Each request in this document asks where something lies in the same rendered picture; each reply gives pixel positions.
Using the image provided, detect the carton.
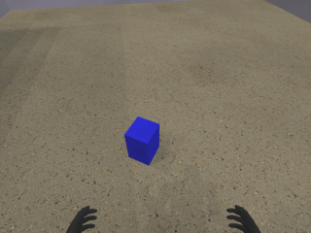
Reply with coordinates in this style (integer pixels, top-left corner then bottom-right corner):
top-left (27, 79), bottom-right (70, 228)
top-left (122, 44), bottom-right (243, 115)
top-left (124, 116), bottom-right (159, 166)

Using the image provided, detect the left robot hand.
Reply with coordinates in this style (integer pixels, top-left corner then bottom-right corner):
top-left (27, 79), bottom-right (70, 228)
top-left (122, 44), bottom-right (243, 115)
top-left (66, 206), bottom-right (97, 233)

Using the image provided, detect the right robot hand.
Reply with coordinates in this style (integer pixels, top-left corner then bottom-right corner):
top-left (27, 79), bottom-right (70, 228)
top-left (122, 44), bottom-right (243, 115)
top-left (226, 205), bottom-right (260, 233)

